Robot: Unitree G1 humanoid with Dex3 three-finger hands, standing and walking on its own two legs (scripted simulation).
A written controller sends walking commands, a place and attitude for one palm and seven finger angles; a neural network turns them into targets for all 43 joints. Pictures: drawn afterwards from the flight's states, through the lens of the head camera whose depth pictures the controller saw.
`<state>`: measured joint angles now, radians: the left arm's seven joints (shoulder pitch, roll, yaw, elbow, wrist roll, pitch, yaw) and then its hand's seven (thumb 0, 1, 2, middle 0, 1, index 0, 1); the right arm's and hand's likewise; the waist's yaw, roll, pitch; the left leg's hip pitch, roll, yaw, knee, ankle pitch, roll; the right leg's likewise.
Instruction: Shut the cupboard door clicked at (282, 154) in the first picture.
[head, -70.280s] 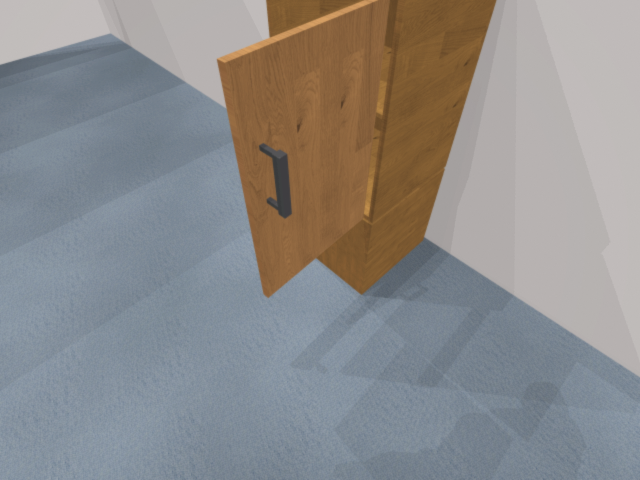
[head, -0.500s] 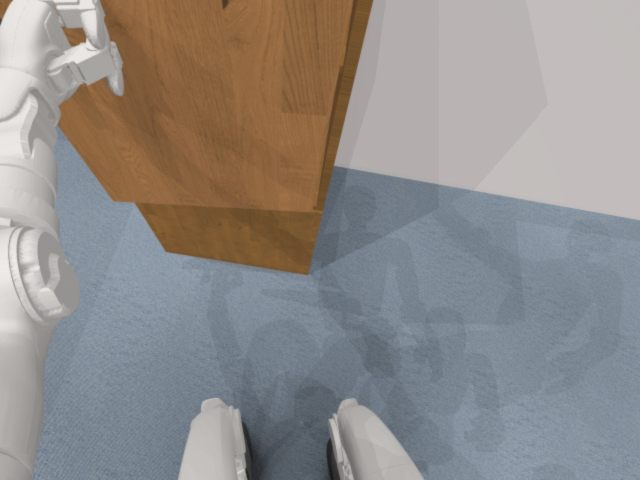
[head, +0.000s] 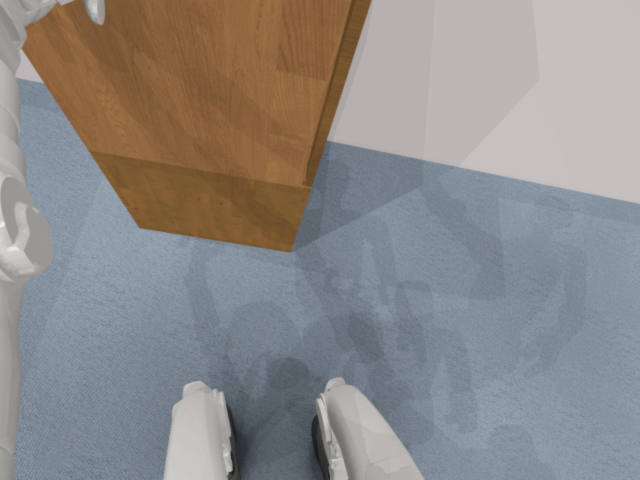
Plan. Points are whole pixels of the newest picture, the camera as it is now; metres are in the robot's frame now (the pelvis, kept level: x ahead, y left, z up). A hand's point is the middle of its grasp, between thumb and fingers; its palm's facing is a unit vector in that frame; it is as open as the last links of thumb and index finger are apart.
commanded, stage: pull the fist back off the door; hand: left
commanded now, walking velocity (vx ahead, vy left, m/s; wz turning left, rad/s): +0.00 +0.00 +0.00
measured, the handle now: out of the picture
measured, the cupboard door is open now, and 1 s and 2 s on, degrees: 1 0 0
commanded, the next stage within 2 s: draw the hand back to the body in 0.92 s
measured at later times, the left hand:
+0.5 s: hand out of the picture +0.60 +0.11 +0.16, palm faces +0.19 -0.98 -0.02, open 3.2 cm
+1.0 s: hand (136, 37) +0.53 +0.11 +0.15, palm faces +0.20 -0.98 -0.02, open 3.1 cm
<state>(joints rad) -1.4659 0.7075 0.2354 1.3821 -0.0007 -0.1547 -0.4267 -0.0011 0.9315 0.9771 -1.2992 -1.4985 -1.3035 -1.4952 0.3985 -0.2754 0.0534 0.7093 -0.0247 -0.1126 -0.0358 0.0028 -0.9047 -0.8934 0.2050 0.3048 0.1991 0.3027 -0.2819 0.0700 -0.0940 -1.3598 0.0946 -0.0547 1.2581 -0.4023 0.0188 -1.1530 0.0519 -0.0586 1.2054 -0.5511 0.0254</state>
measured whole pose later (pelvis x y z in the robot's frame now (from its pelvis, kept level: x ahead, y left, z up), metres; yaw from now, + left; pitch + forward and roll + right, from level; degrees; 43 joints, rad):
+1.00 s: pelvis +0.04 -0.03 +0.06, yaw +3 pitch +19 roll -2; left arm -0.85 0.22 0.27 1.07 -0.03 -0.39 0.13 0.01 0.90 0.90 -1.30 -1.50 -1.31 -1.50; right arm 0.36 -0.25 -0.04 0.66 -0.04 0.01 0.06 0.00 -0.91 -0.89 0.20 0.30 0.19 0.30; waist -0.13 0.05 -0.14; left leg -0.93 0.08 -0.01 0.99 -0.38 -0.03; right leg -0.77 0.03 -0.03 0.99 -0.54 -0.01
